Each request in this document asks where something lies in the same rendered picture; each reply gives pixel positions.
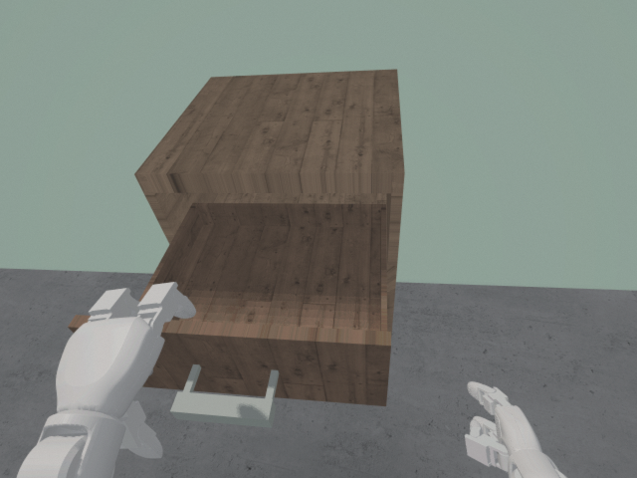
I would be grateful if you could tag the robot left forearm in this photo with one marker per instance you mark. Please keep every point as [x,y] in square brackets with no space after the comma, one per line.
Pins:
[75,444]

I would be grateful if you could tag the robot right hand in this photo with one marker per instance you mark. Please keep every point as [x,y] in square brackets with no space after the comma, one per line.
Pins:
[493,444]

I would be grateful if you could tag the cabinet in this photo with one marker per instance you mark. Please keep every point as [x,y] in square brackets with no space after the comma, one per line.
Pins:
[309,138]

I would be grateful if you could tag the handle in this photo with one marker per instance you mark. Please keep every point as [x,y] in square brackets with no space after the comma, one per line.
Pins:
[238,410]

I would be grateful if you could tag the robot right forearm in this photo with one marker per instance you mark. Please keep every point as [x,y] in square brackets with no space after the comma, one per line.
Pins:
[529,463]

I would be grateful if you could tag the robot left hand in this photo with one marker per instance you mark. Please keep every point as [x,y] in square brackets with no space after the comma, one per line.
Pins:
[108,359]

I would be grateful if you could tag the drawer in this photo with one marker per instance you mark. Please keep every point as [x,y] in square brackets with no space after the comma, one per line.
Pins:
[298,288]

